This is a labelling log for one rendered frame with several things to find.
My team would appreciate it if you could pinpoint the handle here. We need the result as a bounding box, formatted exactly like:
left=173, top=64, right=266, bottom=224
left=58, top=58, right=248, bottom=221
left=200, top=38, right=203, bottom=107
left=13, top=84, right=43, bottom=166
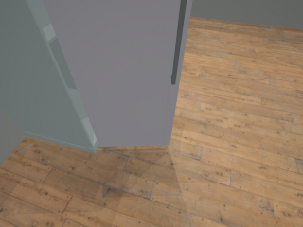
left=171, top=0, right=187, bottom=85

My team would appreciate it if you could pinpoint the fridge door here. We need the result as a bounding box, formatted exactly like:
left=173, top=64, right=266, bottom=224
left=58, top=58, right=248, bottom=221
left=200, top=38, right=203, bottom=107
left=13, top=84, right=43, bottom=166
left=43, top=0, right=193, bottom=147

